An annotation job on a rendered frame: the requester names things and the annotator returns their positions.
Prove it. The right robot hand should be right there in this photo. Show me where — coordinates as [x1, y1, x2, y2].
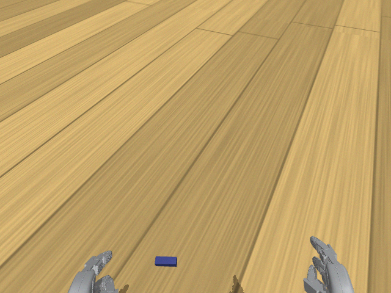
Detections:
[304, 236, 354, 293]

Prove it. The left robot hand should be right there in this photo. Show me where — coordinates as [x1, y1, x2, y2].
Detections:
[68, 250, 119, 293]

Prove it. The small box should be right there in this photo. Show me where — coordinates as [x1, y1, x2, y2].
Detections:
[155, 256, 177, 267]

